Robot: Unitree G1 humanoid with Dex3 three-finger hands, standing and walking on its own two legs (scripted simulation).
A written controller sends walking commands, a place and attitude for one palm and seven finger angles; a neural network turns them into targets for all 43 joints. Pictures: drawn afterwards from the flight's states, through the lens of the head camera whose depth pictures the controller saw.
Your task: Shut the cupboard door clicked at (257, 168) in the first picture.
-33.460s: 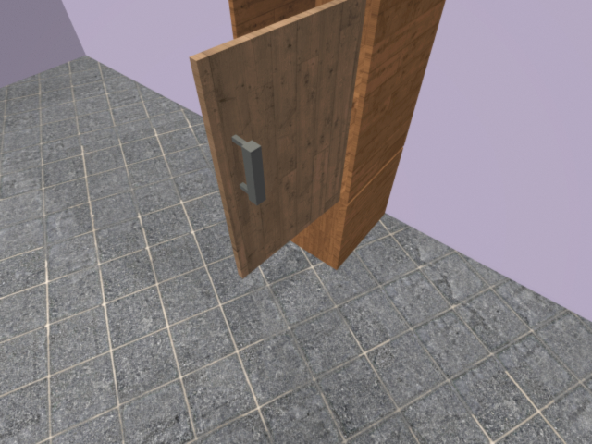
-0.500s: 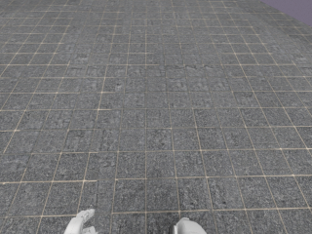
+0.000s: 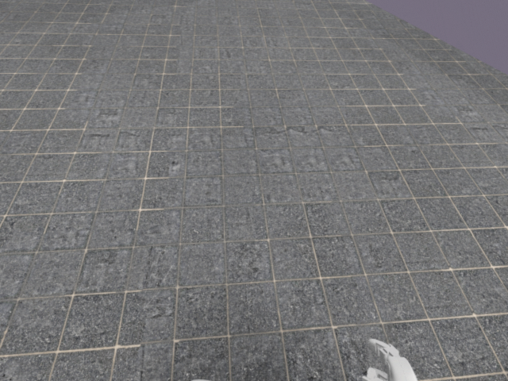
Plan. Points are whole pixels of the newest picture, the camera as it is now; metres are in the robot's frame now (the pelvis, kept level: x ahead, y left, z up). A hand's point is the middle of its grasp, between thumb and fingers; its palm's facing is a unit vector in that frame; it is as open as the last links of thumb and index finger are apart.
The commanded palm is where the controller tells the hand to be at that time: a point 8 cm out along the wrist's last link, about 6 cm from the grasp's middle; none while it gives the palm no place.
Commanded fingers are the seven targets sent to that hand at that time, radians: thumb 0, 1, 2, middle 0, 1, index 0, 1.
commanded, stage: turn to face it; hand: left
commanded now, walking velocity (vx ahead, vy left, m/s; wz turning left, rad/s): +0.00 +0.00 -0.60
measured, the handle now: out of the picture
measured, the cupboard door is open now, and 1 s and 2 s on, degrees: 49 49 49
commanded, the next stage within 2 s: none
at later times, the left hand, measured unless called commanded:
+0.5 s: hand (185, 331) +0.21 +0.15 -0.15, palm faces -0.33 -0.90 -0.29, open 7.4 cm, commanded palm none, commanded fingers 0.00 0.90 0.90 -0.20 -0.30 -0.20 -0.30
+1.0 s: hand (200, 323) +0.24 +0.13 -0.17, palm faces -0.53 -0.82 -0.20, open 7.4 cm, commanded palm none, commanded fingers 0.00 0.90 0.90 -0.20 -0.30 -0.20 -0.30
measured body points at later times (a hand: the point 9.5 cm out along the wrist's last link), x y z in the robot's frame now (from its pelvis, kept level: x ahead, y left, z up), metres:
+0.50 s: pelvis +0.02 -0.01 -0.01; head +0.06 -0.04 +0.44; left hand +0.23 +0.20 -0.13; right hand -0.06 -0.28 -0.16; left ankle +0.04 +0.12 -0.72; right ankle -0.02 -0.12 -0.74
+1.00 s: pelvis +0.06 +0.00 +0.00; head +0.11 +0.00 +0.45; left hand +0.27 +0.17 -0.15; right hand +0.00 -0.26 -0.11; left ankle +0.12 +0.09 -0.73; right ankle -0.05 -0.09 -0.66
